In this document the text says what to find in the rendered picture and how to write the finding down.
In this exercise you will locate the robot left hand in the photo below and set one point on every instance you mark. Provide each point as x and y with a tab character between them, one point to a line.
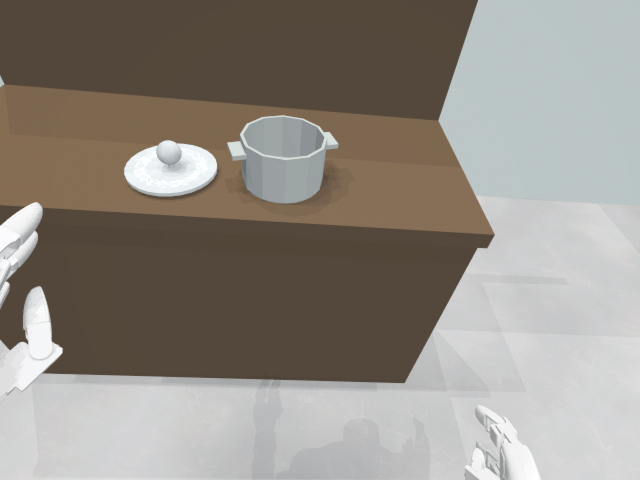
24	363

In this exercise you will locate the lid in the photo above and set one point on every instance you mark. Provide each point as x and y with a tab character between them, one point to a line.
147	174

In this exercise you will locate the knob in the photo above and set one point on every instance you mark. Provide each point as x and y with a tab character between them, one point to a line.
168	152

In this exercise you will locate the robot right hand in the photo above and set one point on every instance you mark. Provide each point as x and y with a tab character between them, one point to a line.
514	462

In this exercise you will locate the table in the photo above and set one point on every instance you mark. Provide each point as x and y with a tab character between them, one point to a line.
347	285

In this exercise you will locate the pot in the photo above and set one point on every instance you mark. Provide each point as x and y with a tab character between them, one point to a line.
282	158

